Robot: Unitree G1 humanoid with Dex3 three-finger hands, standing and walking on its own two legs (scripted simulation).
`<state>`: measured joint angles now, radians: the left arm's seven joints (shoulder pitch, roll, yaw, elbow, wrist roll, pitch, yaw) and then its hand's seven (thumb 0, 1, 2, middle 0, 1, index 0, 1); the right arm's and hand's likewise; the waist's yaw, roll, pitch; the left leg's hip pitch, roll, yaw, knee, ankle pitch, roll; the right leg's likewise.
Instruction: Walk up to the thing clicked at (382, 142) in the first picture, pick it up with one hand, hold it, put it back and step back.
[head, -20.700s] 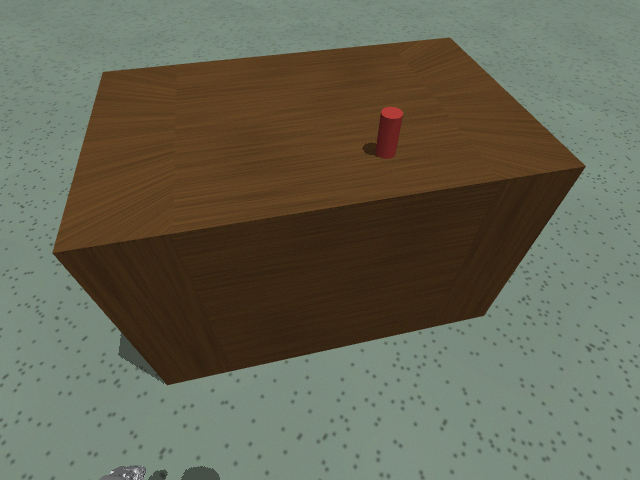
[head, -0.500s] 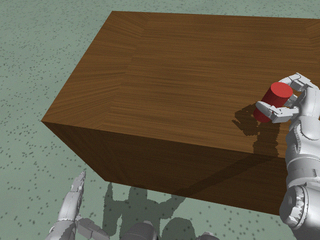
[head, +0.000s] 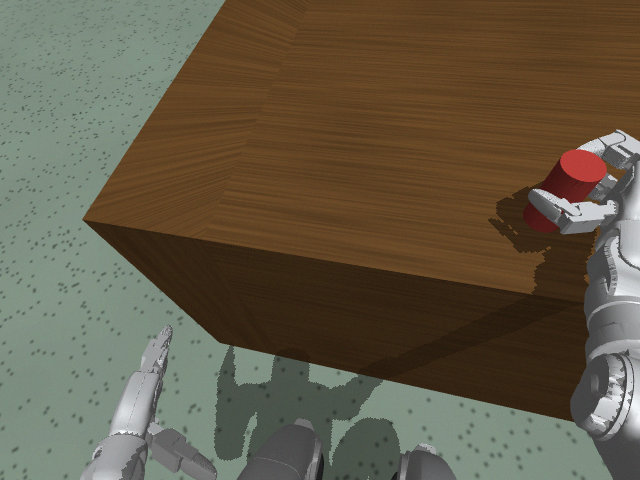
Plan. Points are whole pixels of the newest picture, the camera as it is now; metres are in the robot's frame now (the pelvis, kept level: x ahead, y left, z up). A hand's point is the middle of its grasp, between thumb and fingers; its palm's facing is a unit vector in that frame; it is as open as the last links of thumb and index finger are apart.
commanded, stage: lower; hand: right
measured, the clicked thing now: (560, 194) +0.48 -0.20 +0.06
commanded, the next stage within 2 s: loosen in 0.38 s
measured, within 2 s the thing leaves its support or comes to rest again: rests again in 0.30 s
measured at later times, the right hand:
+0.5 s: hand (567, 195) +0.49 -0.21 +0.05, palm faces +0.21 +0.98 +0.00, open 8.8 cm
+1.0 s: hand (567, 197) +0.49 -0.21 +0.05, palm faces +0.21 +0.98 +0.01, open 12.3 cm
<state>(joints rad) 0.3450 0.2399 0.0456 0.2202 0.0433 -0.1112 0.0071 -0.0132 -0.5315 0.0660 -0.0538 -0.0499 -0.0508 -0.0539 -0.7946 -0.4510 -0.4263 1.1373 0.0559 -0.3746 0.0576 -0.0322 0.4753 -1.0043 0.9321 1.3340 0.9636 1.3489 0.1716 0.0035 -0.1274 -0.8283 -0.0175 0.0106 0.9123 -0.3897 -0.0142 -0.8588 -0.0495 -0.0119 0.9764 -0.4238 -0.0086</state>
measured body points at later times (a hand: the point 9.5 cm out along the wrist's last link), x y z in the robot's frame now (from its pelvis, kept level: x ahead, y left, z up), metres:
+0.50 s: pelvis +0.00 +0.01 -0.01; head +0.11 -0.02 +0.43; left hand +0.16 +0.27 -0.03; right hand +0.47 -0.26 +0.05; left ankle +0.02 +0.13 -0.68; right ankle +0.02 -0.11 -0.68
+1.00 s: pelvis +0.00 +0.00 -0.01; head +0.11 -0.03 +0.42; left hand +0.16 +0.27 -0.03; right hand +0.47 -0.26 +0.05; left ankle +0.02 +0.13 -0.68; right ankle +0.02 -0.11 -0.68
